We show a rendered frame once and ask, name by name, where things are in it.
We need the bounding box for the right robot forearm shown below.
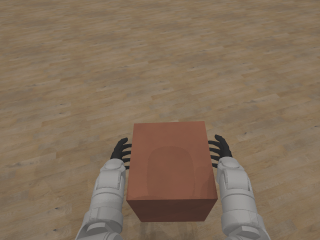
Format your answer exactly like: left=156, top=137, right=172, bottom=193
left=216, top=156, right=271, bottom=240

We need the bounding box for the right robot hand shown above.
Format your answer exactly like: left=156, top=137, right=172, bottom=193
left=208, top=134, right=233, bottom=168

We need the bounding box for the left robot hand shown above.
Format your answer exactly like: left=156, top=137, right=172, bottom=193
left=110, top=137, right=132, bottom=170

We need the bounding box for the carton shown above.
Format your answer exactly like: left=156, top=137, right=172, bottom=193
left=126, top=121, right=218, bottom=222

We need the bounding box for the left robot forearm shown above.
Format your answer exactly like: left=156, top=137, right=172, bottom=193
left=75, top=158, right=126, bottom=240

